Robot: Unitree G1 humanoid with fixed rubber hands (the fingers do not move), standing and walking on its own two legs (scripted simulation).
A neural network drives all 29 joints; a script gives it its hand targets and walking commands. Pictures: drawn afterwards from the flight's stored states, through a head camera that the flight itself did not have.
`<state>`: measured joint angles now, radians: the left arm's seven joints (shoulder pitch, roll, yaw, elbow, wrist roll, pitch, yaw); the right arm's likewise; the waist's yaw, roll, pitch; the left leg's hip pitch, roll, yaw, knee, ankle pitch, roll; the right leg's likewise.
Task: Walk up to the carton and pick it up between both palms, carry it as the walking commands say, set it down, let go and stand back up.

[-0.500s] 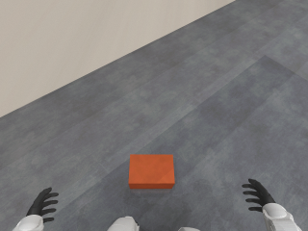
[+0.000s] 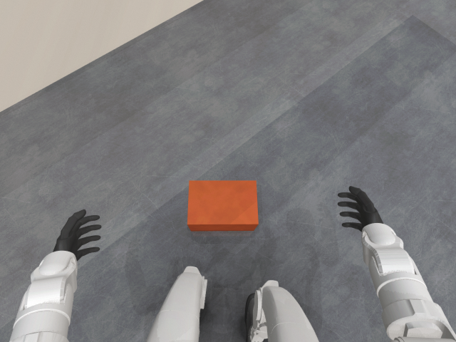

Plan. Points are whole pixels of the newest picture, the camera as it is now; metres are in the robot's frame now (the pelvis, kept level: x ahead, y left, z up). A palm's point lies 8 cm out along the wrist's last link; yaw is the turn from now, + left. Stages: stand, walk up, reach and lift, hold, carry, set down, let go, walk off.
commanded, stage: reach and lift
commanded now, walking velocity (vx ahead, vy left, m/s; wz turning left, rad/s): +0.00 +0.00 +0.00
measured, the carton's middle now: (222, 206) +0.47 +0.05 -0.65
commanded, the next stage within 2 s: none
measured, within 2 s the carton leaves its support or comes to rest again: neither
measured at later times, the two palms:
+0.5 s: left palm (107, 178) +0.38 +0.30 -0.13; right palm (343, 186) +0.41 -0.21 -0.13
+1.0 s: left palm (129, 152) +0.46 +0.28 -0.17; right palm (324, 164) +0.48 -0.19 -0.18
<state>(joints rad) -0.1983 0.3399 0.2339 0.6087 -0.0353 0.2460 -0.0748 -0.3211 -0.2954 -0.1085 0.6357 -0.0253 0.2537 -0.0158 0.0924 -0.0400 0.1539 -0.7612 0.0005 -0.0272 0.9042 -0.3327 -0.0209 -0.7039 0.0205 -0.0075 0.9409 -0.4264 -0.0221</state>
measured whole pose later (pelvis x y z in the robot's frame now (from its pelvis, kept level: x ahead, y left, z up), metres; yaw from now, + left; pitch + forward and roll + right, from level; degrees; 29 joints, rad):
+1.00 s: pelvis -0.02 +0.01 -0.07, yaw -2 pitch +46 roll +0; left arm -1.03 0.38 0.45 0.90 -0.01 0.12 -0.14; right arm -1.03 -0.26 -0.28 0.78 -0.01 0.18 -0.02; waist 0.04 -0.02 -0.06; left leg -1.58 0.00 -0.02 1.05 -0.27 -0.01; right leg -1.54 0.04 0.03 1.10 -0.37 0.00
